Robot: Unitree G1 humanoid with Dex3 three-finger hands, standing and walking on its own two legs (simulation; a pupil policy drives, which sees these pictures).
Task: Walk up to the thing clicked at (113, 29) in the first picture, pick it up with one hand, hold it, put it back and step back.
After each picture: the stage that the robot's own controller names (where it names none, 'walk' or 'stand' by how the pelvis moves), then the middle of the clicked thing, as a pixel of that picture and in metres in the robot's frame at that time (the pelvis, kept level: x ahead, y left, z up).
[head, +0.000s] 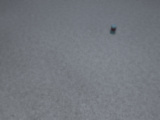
stand; (113, 29) +1.61 -0.41 -0.72
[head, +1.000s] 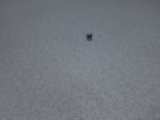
walk; (89, 35) +1.53 +0.00 -0.70
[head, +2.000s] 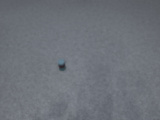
walk; (61, 65) +0.99 +0.23 -0.71
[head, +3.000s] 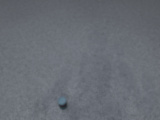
walk; (62, 103) +0.57 +0.20 -0.71
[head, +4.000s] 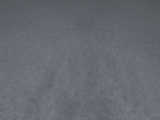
stand; out of the picture +0.34 +0.17 -0.70
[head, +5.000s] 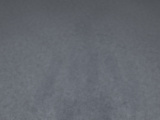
stand; out of the picture +0.31 +0.18 -0.72
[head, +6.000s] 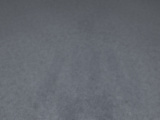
stand; out of the picture +0.32 +0.17 -0.72
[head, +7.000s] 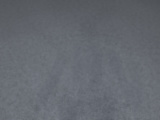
stand; out of the picture +0.31 +0.17 -0.73
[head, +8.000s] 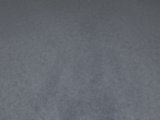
stand; out of the picture +0.30 +0.17 -0.73
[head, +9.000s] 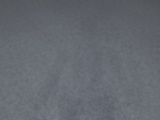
go down; out of the picture +0.30 +0.17 -0.72
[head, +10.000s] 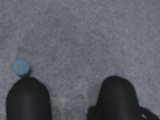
go down; (22, 69) +0.39 +0.22 -0.30
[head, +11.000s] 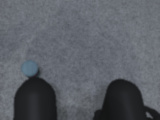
close in; (31, 70) +0.38 +0.22 -0.30
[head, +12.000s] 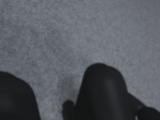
close in; out of the picture +0.36 +0.26 -0.22
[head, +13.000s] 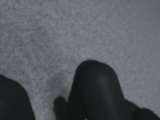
close; out of the picture +0.37 +0.27 -0.21
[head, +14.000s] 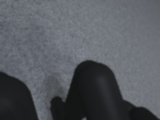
lift; out of the picture +0.36 +0.27 -0.22
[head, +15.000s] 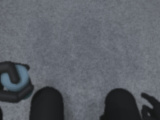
lift; (19, 83) +0.31 +0.22 -0.04
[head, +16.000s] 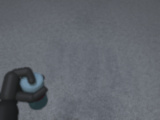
hold; (35, 91) +0.32 +0.16 +0.01
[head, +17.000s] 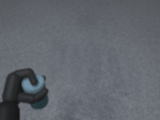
hold; (36, 92) +0.32 +0.17 +0.00
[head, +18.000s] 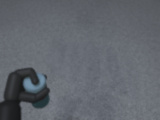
hold; (37, 91) +0.32 +0.16 +0.00
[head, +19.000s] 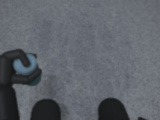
crouch; (29, 71) +0.38 +0.18 -0.07
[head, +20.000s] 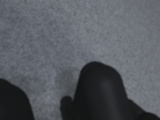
lower; out of the picture +0.39 +0.27 -0.22
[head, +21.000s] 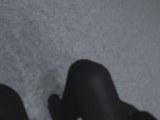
lower; out of the picture +0.41 +0.29 -0.22
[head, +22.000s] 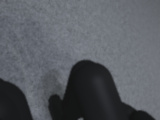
lower; out of the picture +0.40 +0.29 -0.22
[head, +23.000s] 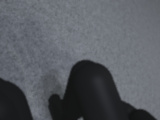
lower; out of the picture +0.40 +0.29 -0.22
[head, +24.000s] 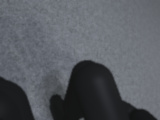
loosen; out of the picture +0.39 +0.28 -0.22
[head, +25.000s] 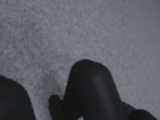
withdraw; out of the picture +0.38 +0.26 -0.22
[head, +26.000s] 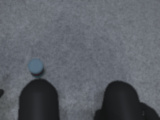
walk; (36, 68) +0.41 +0.21 -0.32
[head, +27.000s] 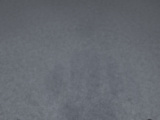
stand; out of the picture +0.34 +0.15 -0.66
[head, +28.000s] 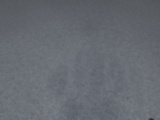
stand; out of the picture +0.35 +0.17 -0.67
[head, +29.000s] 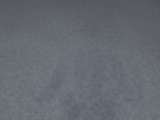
stand; out of the picture +0.36 +0.16 -0.69
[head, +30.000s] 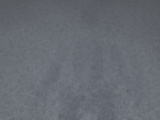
walk; out of the picture +0.37 +0.15 -0.71
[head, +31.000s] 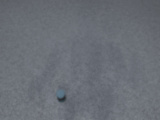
walk; (61, 96) +0.53 +0.16 -0.70
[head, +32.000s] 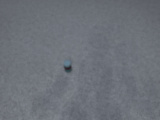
walk; (67, 66) +0.84 +0.16 -0.70
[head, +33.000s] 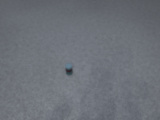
stand; (68, 69) +0.98 +0.14 -0.71
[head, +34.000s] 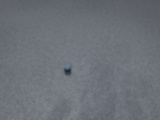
stand; (67, 69) +0.97 +0.15 -0.73
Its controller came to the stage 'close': yes
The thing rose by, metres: 0.71
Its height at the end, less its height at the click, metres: +0.00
